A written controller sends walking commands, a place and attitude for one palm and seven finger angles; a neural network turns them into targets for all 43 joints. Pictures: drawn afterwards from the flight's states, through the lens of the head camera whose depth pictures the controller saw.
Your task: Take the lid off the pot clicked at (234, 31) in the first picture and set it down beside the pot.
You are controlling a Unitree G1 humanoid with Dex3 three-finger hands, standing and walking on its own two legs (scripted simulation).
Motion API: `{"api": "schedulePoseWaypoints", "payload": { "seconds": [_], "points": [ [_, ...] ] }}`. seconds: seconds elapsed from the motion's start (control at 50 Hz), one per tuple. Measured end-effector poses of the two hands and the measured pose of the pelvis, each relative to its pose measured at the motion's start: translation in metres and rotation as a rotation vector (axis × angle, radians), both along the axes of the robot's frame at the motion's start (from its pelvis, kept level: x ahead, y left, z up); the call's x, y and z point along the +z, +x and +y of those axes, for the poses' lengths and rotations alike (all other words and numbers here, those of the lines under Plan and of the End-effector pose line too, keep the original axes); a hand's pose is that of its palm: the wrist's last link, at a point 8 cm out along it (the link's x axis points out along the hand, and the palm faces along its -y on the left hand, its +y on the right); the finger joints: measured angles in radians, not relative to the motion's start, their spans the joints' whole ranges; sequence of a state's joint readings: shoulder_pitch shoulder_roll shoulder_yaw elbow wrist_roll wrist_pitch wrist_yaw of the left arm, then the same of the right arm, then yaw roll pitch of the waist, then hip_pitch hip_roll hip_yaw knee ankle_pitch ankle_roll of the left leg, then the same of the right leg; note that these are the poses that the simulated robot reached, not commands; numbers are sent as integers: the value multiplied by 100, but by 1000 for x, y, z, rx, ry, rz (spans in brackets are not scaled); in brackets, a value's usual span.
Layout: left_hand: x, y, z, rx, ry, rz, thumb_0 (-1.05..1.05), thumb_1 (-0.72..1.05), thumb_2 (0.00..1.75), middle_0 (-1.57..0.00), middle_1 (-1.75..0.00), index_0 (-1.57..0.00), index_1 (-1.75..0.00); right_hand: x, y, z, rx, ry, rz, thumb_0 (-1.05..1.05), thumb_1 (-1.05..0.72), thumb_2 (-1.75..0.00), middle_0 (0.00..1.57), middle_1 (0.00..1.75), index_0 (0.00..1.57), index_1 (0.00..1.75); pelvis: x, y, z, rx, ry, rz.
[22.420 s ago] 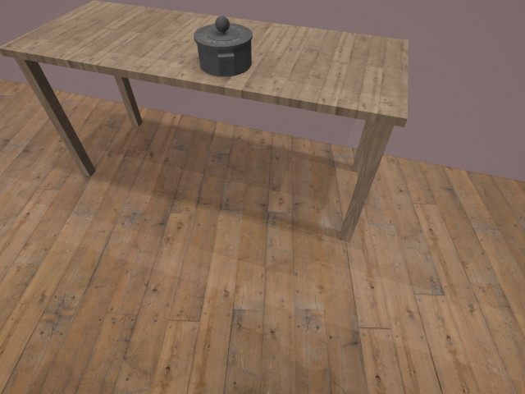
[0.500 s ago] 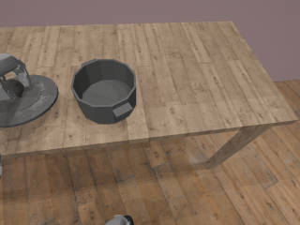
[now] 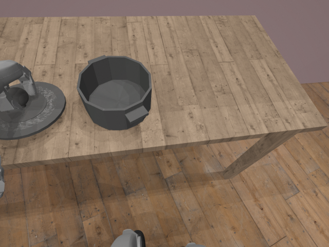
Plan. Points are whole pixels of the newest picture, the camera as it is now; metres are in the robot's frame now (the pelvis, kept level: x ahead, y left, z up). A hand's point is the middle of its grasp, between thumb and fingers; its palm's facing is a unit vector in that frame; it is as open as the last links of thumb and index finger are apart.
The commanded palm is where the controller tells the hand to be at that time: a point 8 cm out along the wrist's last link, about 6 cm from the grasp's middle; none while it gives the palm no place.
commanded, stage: lower the lid onto the table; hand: left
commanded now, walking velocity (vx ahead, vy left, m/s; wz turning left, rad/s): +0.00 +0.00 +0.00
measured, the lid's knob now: (17, 97) +0.48 +0.34 +0.03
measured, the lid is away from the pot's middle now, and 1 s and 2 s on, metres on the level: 0.24 0.24 0.24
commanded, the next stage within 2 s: open the fingers wide in 0.18 s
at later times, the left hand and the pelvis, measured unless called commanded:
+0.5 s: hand (14, 106) +0.45 +0.34 +0.04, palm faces -0.42 -0.13 -0.90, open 7.5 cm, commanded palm +0.48 +0.33 +0.11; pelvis -0.01 +0.01 -0.01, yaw +0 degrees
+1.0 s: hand (7, 105) +0.44 +0.34 +0.05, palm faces -0.42 -0.12 -0.90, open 8.8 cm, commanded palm +0.47 +0.33 +0.11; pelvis -0.01 +0.01 -0.01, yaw +0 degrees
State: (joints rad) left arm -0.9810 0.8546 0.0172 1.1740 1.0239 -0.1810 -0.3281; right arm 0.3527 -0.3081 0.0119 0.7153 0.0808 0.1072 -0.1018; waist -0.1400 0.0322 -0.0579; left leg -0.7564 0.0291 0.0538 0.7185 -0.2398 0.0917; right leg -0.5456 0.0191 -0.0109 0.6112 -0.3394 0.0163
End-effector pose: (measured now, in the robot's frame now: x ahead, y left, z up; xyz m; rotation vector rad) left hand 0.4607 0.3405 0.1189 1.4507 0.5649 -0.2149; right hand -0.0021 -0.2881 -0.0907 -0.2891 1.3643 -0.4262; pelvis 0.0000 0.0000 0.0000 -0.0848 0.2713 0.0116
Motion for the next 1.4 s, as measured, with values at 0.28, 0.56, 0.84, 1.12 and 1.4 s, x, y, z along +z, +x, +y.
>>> {"api": "schedulePoseWaypoints", "payload": {
  "seconds": [0.28, 0.56, 0.84, 1.12, 1.4],
  "points": [
    [-14, 3, 0, -2, 11, 2, 1, 25, 66, -68, -94, -69, -95, -6, -21, 12, -17, 13, 57, 1, -91, -90, 21, 30, 20, 30, -6, -6, 7, 0, -10, 26],
    [-23, -13, 0, 0, 13, -54, 2, 28, 65, -64, -95, -66, -97, -10, -6, 19, 2, 47, 8, 1, -91, -90, 21, 30, 20, 30, -8, -12, 11, 4, -12, 10],
    [-14, -19, 3, 17, 19, -62, 1, 27, 72, -59, -92, -60, -93, -9, 6, 18, 36, 38, -36, 1, -91, -90, 21, 30, 20, 30, -7, -14, 14, 9, -11, -4],
    [-9, -20, 1, -5, 19, -61, 0, 8, 73, -47, -85, -46, -85, -12, -9, 20, 10, 49, -4, 1, -91, -90, 21, 30, 20, 30, -8, -15, 14, 6, -11, -4],
    [-9, -22, 4, 14, 15, -61, 0, -3, 72, -40, -81, -39, -80, -12, -12, 20, 7, 53, -2, 1, -91, -90, 21, 30, 20, 30, -8, -16, 14, 5, -11, -5]
  ]
}}
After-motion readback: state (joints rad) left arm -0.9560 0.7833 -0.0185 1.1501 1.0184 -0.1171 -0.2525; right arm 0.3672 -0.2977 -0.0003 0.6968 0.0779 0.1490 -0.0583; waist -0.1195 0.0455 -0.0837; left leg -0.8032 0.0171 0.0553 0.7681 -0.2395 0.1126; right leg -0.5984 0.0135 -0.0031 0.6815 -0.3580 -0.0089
